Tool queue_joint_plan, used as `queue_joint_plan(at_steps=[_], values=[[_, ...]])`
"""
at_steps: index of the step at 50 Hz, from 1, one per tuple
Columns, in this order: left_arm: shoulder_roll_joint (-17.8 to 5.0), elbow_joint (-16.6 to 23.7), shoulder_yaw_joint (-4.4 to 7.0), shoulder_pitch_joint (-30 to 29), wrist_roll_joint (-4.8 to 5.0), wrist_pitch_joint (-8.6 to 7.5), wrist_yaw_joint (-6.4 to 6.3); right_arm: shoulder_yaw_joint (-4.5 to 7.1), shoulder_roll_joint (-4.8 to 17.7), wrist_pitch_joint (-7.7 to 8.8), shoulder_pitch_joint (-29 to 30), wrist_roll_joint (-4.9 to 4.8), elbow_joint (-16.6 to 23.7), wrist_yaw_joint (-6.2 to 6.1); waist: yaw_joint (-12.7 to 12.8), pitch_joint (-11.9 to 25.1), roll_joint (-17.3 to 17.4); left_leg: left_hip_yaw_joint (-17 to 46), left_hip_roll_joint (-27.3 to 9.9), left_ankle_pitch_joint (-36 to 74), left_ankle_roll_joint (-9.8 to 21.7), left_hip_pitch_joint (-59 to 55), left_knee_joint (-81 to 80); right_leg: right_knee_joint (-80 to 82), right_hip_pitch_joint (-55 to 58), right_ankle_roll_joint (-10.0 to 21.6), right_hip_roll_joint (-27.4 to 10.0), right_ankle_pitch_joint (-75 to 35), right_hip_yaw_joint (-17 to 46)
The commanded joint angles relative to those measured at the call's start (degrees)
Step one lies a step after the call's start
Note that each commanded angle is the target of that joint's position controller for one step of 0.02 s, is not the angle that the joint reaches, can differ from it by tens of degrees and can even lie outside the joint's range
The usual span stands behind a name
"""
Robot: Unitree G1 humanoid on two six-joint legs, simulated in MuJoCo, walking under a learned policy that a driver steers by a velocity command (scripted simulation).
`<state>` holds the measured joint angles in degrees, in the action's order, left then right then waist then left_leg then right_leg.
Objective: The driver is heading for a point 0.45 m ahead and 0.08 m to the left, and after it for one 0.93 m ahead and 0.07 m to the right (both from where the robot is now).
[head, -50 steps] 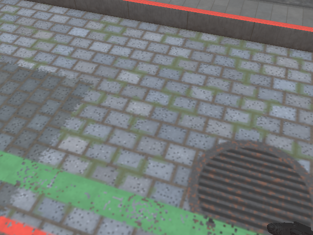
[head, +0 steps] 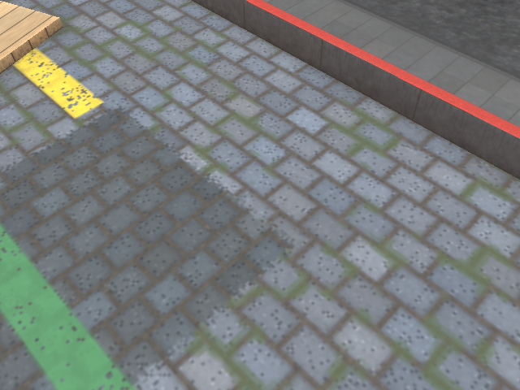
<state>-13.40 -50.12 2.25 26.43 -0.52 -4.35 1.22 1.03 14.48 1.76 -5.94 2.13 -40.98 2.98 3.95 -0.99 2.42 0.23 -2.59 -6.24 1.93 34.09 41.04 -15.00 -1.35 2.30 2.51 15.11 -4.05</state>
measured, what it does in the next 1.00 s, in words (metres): walks ahead: left foot, then right foot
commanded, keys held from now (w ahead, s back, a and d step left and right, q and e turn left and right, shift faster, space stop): w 1.00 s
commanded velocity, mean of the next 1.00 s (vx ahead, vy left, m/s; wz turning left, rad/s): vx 0.50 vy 0.00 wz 0.02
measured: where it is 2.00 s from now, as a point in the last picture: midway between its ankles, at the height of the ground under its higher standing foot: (285, 249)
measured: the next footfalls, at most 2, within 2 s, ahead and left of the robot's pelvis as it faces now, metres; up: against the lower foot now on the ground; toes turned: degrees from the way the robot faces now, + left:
left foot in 0.12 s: +0.22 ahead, +0.11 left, +0.00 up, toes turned +2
right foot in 0.66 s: +0.52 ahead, -0.08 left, +0.00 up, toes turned -4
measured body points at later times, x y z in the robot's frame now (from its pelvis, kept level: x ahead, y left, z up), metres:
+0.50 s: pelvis +0.26 +0.04 +0.00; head +0.28 +0.04 +0.45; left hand +0.42 +0.28 -0.11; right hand +0.23 -0.22 -0.13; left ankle +0.18 +0.11 -0.74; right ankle +0.42 -0.11 -0.69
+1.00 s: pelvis +0.53 -0.01 +0.00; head +0.55 -0.02 +0.45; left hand +0.50 +0.23 -0.14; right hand +0.66 -0.26 -0.13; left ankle +0.67 +0.14 -0.68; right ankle +0.48 -0.08 -0.74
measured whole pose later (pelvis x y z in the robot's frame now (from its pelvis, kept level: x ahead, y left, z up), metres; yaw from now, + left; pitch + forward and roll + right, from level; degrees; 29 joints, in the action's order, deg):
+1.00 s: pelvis +0.53 -0.01 +0.00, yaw +0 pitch +0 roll -1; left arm -11.5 -56.6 2.2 24.6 -0.5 -4.6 0.7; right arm 2.2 13.4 1.9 -8.4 1.8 -51.2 1.8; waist 1.8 -1.9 2.2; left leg -0.8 -6.3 -3.4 1.4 35.9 46.8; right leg -12.1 -0.6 4.9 4.6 11.6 -5.2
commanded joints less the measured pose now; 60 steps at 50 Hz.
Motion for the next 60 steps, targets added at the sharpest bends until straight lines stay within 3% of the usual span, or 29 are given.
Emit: queue_joint_plan(at_steps=[1, 3, 5, 6, 7, 8, 9, 10, 11, 12, 13, 15, 20, 27, 30, 32, 33, 34, 35, 36, 37, 38, 39, 42, 49, 55, 58, 59, 60], values=[[-9.34, 2.03, 1.99, 0.35, 0.05, -0.61, -0.22, 0.27, 3.05, 0.90, 5.81, -0.31, 4.89, -0.23, -1.10, -2.48, -7.91, -3.33, 1.07, 1.32, 0.94, -5.64, -5.60, 4.29, -4.07, 6.88, -14.82, -23.79, 7.66], [-9.98, 1.20, 2.08, 0.51, -0.11, -0.13, -0.48, 0.58, 3.81, 1.13, 4.99, -0.10, 4.73, -0.73, -2.01, -2.51, -7.61, -3.99, 2.17, -1.80, 2.50, -8.54, -8.21, 1.15, -1.77, 6.41, -16.03, -28.95, 7.64], [-9.82, 0.41, 1.85, 0.47, 0.08, 0.36, -0.73, 1.55, 5.21, 1.95, -5.34, 0.76, 1.09, -1.53, -6.82, 2.63, -5.23, -4.82, 5.03, -2.84, 4.80, -22.66, -13.70, -12.77, -2.45, 4.66, -13.24, -40.00, 4.04], [-8.46, 1.41, 1.30, -0.14, 0.13, 0.34, -0.82, 2.67, 8.23, 2.52, -15.24, 1.72, -1.49, -2.21, -10.87, 8.98, -2.08, 2.21, -0.96, -6.46, 7.33, -36.11, -14.33, -25.92, -9.98, 3.34, -10.81, -31.89, 1.97], [-2.90, 4.56, -0.09, 2.11, 0.97, 0.23, -0.55, 3.95, 13.96, 2.57, -21.26, 2.48, -1.81, -3.06, -10.84, 16.35, 9.35, 27.22, -18.26, -14.53, 12.36, -50.42, -18.89, -46.18, -26.74, 0.95, -3.42, -2.13, -1.72], [-7.34, 4.16, 1.25, 2.42, -0.09, 0.71, -0.90, 4.39, 14.26, 1.65, -20.93, -0.31, -2.26, -3.29, -10.61, 17.43, 10.82, 40.92, -21.82, -13.30, 15.97, -49.62, -25.41, -54.86, -35.17, 1.31, 0.24, 15.30, 3.44], [-8.84, 4.60, 1.75, -1.85, -0.66, 1.05, -0.94, 3.62, 10.87, 1.41, -16.47, -1.19, -2.36, -3.28, -8.53, 8.80, 4.89, 31.55, -18.50, -13.28, 14.54, -44.07, -24.97, -56.70, -38.79, 1.92, -3.63, 11.27, 6.07], [-7.25, 5.06, 1.26, -4.59, -0.53, 0.77, -0.50, 2.80, 7.68, 1.82, -13.05, -1.31, -2.25, -3.04, -7.14, 3.90, 2.57, 24.54, -15.57, -8.54, 13.19, -36.92, -26.54, -53.91, -37.92, 1.91, -5.48, 7.04, 6.13], [-6.23, 4.68, 1.12, -5.00, -0.43, 0.96, -0.25, 2.31, 5.96, 2.20, -10.87, -1.15, -2.47, -2.88, -5.11, 1.83, 1.98, 19.32, -12.49, -5.23, 10.95, -31.91, -28.50, -50.32, -34.91, 1.54, -7.09, 4.63, 5.87], [-5.88, 3.88, 1.12, -4.33, -1.25, 1.72, 0.04, 1.79, 4.34, 2.56, -9.83, -1.40, -3.04, -2.89, -3.41, 0.13, 1.86, 15.07, -9.49, -1.45, 8.75, -27.74, -30.13, -48.09, -31.93, 0.93, -8.04, 3.06, 5.62], [-4.83, 3.24, 0.86, -2.26, -1.48, 2.35, 0.45, 1.86, 4.78, 2.97, -10.03, -1.28, -3.36, -2.95, -2.41, 1.22, 3.89, 13.30, -9.59, 2.14, 9.48, -26.30, -30.85, -47.52, -29.51, 0.27, -7.79, 2.35, 5.08], [-4.65, 3.40, 0.96, -4.17, -1.70, 2.94, 0.84, 2.13, 5.05, 3.78, -11.85, -1.70, -4.89, -2.81, -2.06, 0.36, 2.09, 10.88, -8.78, 5.88, 10.51, -25.62, -32.64, -46.20, -30.58, -0.72, -8.07, 0.22, 4.47], [-3.90, 6.65, 0.62, -16.12, -1.43, 3.03, 1.06, 2.43, 5.55, 3.74, -16.17, -1.84, -8.02, -2.68, -4.13, -3.00, 0.34, 6.55, -7.29, 7.03, 10.64, -28.02, -35.57, -34.91, -37.05, -2.65, -9.45, -9.96, 3.10], [-4.05, 10.23, 0.02, -27.28, -1.05, 2.51, 0.86, 2.57, 6.65, 3.52, -22.22, -1.14, -12.27, -3.19, -7.05, -4.91, 0.56, 4.31, -9.15, 15.36, 9.60, -36.27, -32.88, -21.42, -35.65, -0.32, -7.10, -13.32, 1.10], [-4.71, 10.25, 0.35, -25.84, -1.14, 1.97, 0.47, 2.76, 7.66, 3.30, -21.40, -0.85, -13.41, -3.69, -5.42, -4.27, 0.90, 3.37, -10.13, 27.19, 8.38, -39.40, -27.63, -17.74, -30.22, 2.30, -4.74, -7.52, -0.20], [-6.00, 6.47, 1.35, -14.28, -1.44, 1.25, -0.43, 2.96, 8.62, 3.03, -19.71, -0.89, -13.96, -3.77, 0.02, 1.73, 0.24, 0.74, -7.91, 40.54, 6.54, -38.06, -13.32, -13.05, -14.80, 4.60, -0.82, -6.27, -2.17], [-8.66, 3.15, 2.40, -3.92, -2.37, 0.61, -1.09, 2.51, 7.50, 3.07, -19.71, -1.09, -13.58, -3.76, 3.69, 8.05, -1.72, -1.13, -5.26, 32.74, 5.51, -30.16, -0.32, -12.72, 0.07, 6.68, -4.28, -6.00, 1.70], [-15.77, 2.33, 4.27, 3.56, -3.69, 0.33, -1.61, 1.08, 1.67, 3.27, -24.57, -3.23, -11.54, -3.22, 3.47, 17.10, -13.49, -5.02, 2.52, 6.58, 2.48, -10.14, 22.59, -10.58, 19.27, 13.36, -22.22, 0.63, 26.90], [-14.79, 2.03, 4.15, 2.17, -1.52, 1.05, -1.04, 2.08, 4.58, 3.30, -24.50, -1.96, -12.43, -3.25, 2.62, 19.03, -14.25, 1.28, 8.04, -23.21, 2.77, -1.49, 32.32, -1.34, 19.13, 15.75, -26.95, -0.09, 44.23], [-12.34, 2.65, 3.55, -4.57, -0.38, 1.33, -0.89, 2.82, 6.31, 3.05, -19.59, -1.19, -11.46, -3.25, -0.14, 8.93, -8.52, 4.19, 3.66, -18.72, 3.43, 2.16, 34.54, -0.84, 10.66, 14.16, -24.31, 3.31, 35.25], [-8.40, 3.33, 2.56, -9.22, -0.28, 1.17, -0.67, 2.54, 5.53, 3.32, -16.37, -1.16, -10.69, -2.86, -1.48, 3.40, -5.05, 3.64, 1.30, -13.99, 3.58, 1.59, 31.54, 1.19, 2.55, 12.82, -22.20, 1.27, 28.33], [-6.21, 2.99, 1.91, -10.99, -0.40, 0.83, -0.59, 2.40, 4.21, 3.08, -15.23, -1.20, -10.69, -2.64, -3.00, 0.31, -4.84, 3.05, -0.70, -11.55, 3.58, -0.38, 27.81, 3.26, -2.67, 10.74, -19.20, -2.02, 22.63], [-4.84, 2.17, 1.45, -11.55, -0.18, 0.50, -0.68, 2.27, 3.48, 2.32, -15.85, -0.39, -10.83, -2.42, -4.62, -1.03, -6.28, 2.70, -1.75, -10.35, 2.98, -3.05, 25.09, 4.62, -6.54, 9.18, -16.93, -5.12, 18.45], [-5.06, -0.19, 1.48, -8.36, -0.07, -0.82, -0.64, 1.98, 1.74, 0.80, -15.77, 0.11, -11.40, -1.55, -5.83, -0.90, -6.19, 1.03, -2.27, -7.47, 1.53, -4.47, 22.53, 6.68, -8.57, 9.48, -14.95, -13.66, 13.12], [-5.34, -4.11, 1.25, -1.63, 0.15, -1.16, -0.69, 1.16, 0.75, 0.72, 1.09, -0.52, -6.66, -1.06, -2.70, -4.46, -5.76, -2.67, -3.10, 5.64, -1.01, 2.07, 2.90, 8.75, -4.21, 8.67, -12.11, -20.96, 6.49], [-6.12, -7.10, 1.27, 2.68, -0.59, -0.74, -1.67, 1.04, 1.59, 1.17, 8.51, -0.69, -4.22, -1.31, -1.05, -5.56, -6.16, -3.87, -0.87, 4.35, 1.24, 0.59, -7.17, 5.65, 4.84, 8.64, -15.24, -28.30, 6.14], [-7.16, -7.57, 1.55, 0.55, -0.99, -0.39, -2.19, 1.84, 2.84, 1.94, 3.16, -0.58, -5.57, -1.87, -4.27, -2.91, -6.73, -5.11, 2.38, -2.49, 4.07, -8.63, -10.65, -2.85, 7.16, 7.18, -15.80, -44.30, 4.83], [-7.32, -7.66, 1.55, -0.40, -0.89, -0.16, -2.12, 2.45, 3.57, 2.42, -4.57, -0.35, -8.18, -2.31, -7.68, 0.97, -5.81, -6.13, 4.30, -1.97, 5.42, -17.95, -13.84, -11.82, 5.85, 6.27, -14.28, -48.73, 3.29], [-6.43, -7.11, 1.16, -0.63, -0.66, -0.14, -2.01, 3.52, 6.14, 3.07, -15.07, 0.55, -11.50, -2.97, -11.44, 7.12, -3.60, -2.52, 1.30, -1.91, 7.66, -32.62, -14.54, -24.59, -1.84, 5.11, -11.76, -41.48, 1.47]])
